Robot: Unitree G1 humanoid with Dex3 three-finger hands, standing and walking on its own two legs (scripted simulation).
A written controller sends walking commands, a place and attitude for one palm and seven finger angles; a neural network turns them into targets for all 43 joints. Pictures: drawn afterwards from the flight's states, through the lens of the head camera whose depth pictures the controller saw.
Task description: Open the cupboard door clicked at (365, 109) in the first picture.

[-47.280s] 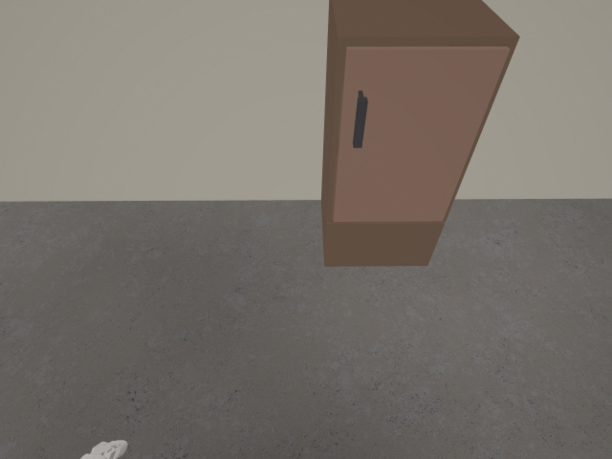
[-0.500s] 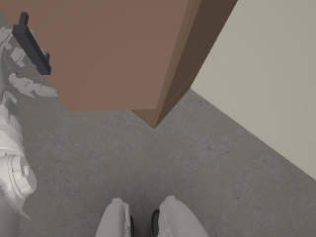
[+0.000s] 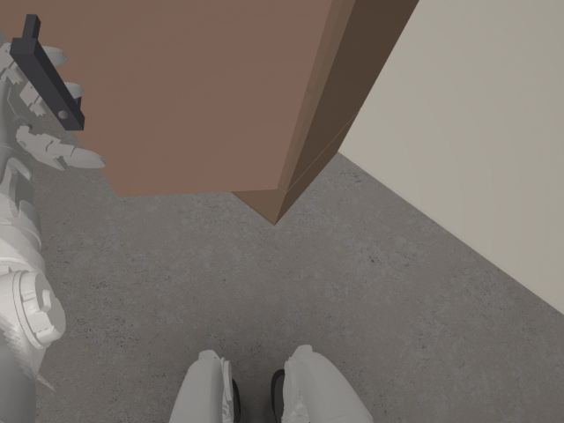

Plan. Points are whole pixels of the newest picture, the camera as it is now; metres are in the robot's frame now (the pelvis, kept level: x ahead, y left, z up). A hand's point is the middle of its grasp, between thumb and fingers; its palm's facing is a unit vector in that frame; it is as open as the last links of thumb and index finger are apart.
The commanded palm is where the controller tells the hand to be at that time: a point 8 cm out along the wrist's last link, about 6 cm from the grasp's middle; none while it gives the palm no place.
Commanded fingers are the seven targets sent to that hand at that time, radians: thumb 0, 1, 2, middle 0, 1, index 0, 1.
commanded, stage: close the thumb around the handle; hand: left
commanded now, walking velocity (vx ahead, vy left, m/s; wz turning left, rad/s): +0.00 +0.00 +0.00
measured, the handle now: (55, 77) +0.56 +0.27 +0.05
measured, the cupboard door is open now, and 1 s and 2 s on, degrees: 45 47 92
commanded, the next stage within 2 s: pull the door open along its arc in 0.66 s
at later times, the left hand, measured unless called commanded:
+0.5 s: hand (64, 115) +0.50 +0.25 +0.05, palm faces +0.07 -1.00 -0.01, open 6.8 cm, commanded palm +0.49 +0.28 +0.05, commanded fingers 0.00 0.90 0.90 -0.40 -1.35 -0.40 -1.35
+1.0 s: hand (70, 126) +0.49 +0.24 +0.05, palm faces +0.07 -1.00 -0.01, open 6.0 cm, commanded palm +0.45 +0.27 +0.05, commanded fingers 0.00 0.90 0.90 -0.40 -1.35 -0.40 -1.35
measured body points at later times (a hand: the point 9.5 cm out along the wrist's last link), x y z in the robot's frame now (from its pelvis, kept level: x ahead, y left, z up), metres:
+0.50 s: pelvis +0.00 +0.00 +0.00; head +0.16 +0.04 +0.42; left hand +0.49 +0.30 +0.05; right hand +0.01 -0.27 -0.10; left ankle +0.01 +0.06 -0.64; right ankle +0.02 -0.10 -0.64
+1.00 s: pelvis +0.01 +0.00 +0.01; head +0.16 +0.03 +0.43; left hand +0.48 +0.29 +0.05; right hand +0.02 -0.27 -0.10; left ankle +0.01 +0.06 -0.64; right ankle +0.02 -0.10 -0.64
